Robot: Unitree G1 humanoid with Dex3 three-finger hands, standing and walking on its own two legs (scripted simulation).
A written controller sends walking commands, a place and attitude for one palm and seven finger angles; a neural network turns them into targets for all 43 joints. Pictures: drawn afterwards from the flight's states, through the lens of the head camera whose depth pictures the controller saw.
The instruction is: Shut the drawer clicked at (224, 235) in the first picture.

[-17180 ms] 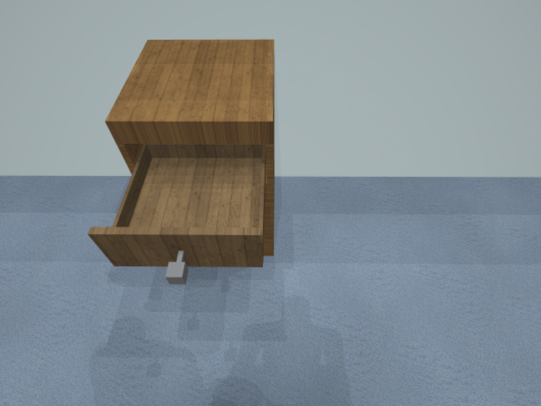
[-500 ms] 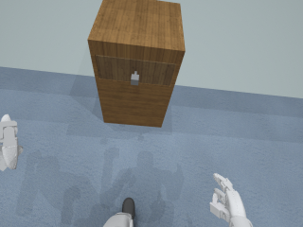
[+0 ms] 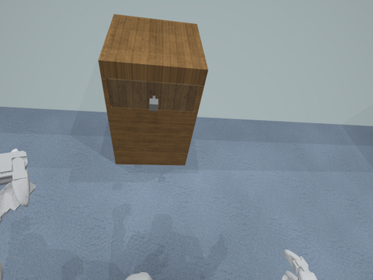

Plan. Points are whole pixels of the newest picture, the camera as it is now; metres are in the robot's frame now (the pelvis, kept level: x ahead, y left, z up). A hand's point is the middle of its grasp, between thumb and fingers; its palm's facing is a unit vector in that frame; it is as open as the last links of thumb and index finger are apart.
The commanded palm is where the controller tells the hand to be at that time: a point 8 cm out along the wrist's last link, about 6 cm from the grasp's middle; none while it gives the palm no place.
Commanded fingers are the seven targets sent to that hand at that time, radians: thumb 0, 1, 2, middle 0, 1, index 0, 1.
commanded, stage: stop stepping back and stand still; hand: left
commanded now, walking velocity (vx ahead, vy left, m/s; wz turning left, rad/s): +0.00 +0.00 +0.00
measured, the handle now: (153, 102) +0.84 +0.16 -0.19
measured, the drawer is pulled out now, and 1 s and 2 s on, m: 0.00 0.00 0.00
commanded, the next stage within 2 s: let the arm hang, fingers relaxed in 0.64 s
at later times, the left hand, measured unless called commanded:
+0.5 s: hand out of the picture +0.14 +0.29 +0.18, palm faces +0.42 -0.84 -0.35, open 3.3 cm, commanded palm +0.07 +0.33 +0.20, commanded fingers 0.00 0.90 0.90 -1.40 -1.60 -1.40 -1.60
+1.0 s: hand out of the picture +0.03 +0.26 -0.13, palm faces +0.03 -0.98 -0.21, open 3.1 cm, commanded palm none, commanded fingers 0.00 0.90 0.90 -0.84 -0.99 -0.84 -0.99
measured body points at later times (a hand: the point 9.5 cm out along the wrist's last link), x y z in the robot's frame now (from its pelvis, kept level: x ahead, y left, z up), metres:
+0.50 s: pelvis -0.05 +0.04 +0.02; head -0.05 +0.07 +0.47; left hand +0.11 +0.33 +0.20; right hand +0.11 -0.19 -0.06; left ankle +0.00 +0.15 -0.71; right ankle -0.03 -0.08 -0.71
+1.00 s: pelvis -0.05 +0.07 +0.02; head -0.03 +0.08 +0.47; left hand +0.03 +0.31 -0.12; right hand +0.08 -0.18 -0.10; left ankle +0.00 +0.15 -0.71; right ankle -0.03 -0.08 -0.71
